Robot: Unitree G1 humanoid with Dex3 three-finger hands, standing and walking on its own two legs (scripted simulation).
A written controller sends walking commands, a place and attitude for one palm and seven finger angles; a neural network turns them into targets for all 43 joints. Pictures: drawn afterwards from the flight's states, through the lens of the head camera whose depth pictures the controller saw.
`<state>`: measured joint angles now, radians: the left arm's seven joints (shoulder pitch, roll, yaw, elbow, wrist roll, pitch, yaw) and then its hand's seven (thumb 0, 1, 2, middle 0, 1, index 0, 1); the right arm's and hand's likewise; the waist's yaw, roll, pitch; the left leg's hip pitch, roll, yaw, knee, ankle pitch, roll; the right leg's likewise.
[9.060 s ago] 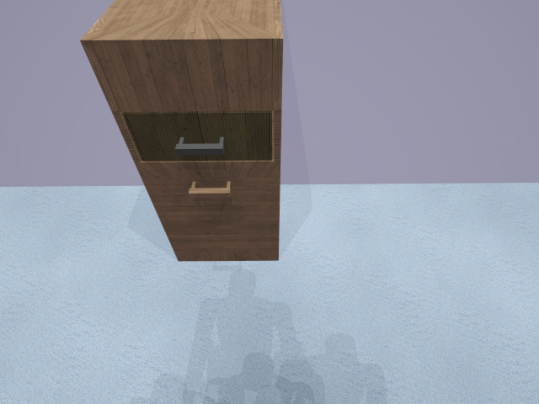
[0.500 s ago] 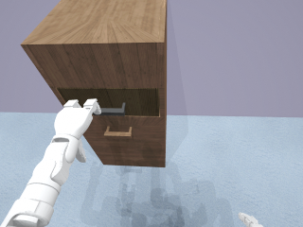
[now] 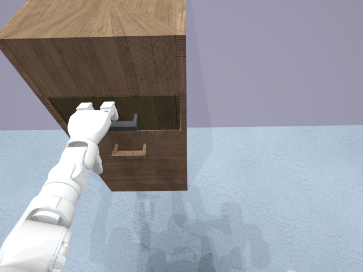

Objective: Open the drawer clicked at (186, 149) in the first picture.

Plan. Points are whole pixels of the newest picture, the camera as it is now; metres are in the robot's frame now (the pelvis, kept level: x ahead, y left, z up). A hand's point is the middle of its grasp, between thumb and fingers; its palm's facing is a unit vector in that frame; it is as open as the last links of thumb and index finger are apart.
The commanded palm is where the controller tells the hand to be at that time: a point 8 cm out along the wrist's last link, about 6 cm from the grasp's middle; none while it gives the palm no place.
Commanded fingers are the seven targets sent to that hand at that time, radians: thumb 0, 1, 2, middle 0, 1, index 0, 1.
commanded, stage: move the hooked fingers above the handle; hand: left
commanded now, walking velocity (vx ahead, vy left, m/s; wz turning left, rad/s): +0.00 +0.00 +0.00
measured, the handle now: (117, 121) +0.55 +0.22 -0.07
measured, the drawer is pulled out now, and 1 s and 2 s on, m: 0.00 0.00 0.00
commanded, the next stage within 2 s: lower the fingers behind the handle in 1.18 s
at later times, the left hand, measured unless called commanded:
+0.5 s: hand (111, 126) +0.49 +0.21 -0.02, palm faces -0.08 -0.02 -1.00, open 13.8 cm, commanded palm +0.48 +0.21 +0.04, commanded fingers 0.00 -0.50 0.30 -0.30 -1.20 -0.30 -1.20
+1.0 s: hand (109, 126) +0.49 +0.22 -0.01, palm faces -0.05 -0.03 -1.00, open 13.8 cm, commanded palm +0.47 +0.21 +0.04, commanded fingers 0.00 -0.50 0.30 -0.30 -1.20 -0.30 -1.20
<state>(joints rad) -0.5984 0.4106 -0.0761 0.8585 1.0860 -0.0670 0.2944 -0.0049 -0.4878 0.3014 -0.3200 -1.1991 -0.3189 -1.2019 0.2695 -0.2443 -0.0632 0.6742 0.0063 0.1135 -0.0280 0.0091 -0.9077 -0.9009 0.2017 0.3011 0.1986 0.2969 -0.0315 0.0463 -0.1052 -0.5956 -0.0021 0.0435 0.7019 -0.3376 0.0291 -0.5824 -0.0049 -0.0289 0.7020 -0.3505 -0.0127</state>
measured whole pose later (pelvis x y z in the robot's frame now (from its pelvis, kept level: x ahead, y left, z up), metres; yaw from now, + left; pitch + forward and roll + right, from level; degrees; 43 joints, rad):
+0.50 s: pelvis -0.01 +0.01 -0.02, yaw -1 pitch +21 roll -2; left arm -0.87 0.46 -0.02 1.17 1.12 -0.04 0.37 0.00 -0.49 0.30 -0.32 -1.20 -0.32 -1.20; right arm 0.38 -0.26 -0.06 0.73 -0.03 0.10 0.00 0.01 -0.91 -0.90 0.20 0.30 0.20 0.30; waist -0.15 0.05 -0.15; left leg -0.85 0.01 0.05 0.87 -0.39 0.05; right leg -0.82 0.01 -0.02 0.82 -0.38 0.00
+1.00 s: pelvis +0.00 +0.02 -0.02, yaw -1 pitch +21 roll -3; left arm -0.84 0.43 -0.05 1.12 1.11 -0.03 0.38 -0.01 -0.49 0.30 -0.32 -1.20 -0.32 -1.20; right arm 0.35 -0.24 -0.06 0.71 -0.03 0.12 0.01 0.01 -0.91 -0.90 0.20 0.30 0.20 0.30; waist -0.12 0.06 -0.16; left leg -0.85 0.01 0.04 0.88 -0.41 0.05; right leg -0.81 0.01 -0.03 0.82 -0.38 0.01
